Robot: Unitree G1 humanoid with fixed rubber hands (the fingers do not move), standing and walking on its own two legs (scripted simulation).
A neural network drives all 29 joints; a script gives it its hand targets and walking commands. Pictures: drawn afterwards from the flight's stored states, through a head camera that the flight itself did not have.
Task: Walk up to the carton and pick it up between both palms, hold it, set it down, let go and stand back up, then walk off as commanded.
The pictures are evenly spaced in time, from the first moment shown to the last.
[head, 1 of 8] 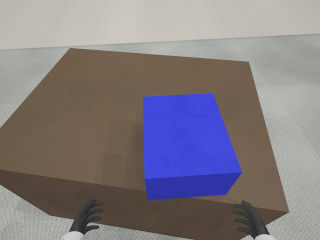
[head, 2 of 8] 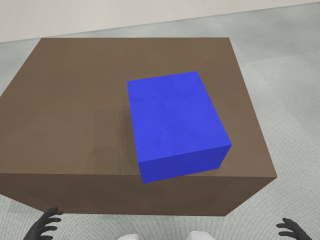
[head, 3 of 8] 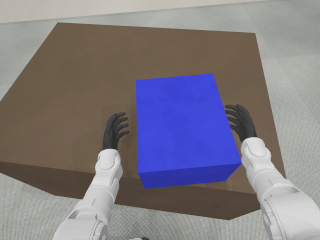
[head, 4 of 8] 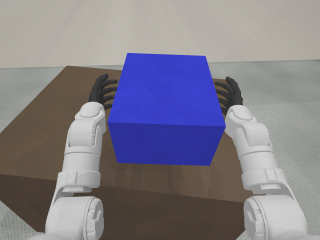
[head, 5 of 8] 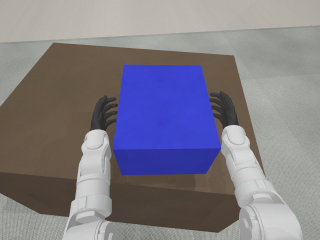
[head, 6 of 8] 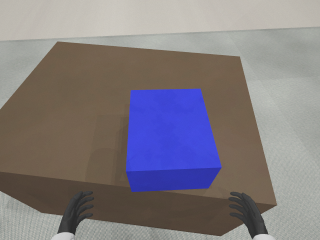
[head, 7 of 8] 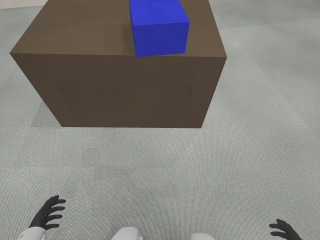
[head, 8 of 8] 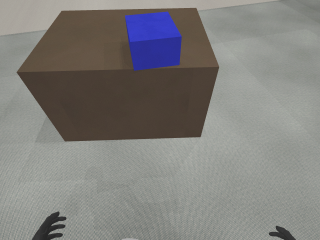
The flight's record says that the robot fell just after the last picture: no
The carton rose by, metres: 0.20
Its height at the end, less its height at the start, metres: +0.00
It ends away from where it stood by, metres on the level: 0.02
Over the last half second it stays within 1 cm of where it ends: yes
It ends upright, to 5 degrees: yes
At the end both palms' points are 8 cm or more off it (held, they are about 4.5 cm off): yes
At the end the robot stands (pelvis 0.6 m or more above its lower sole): yes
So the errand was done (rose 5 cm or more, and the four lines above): yes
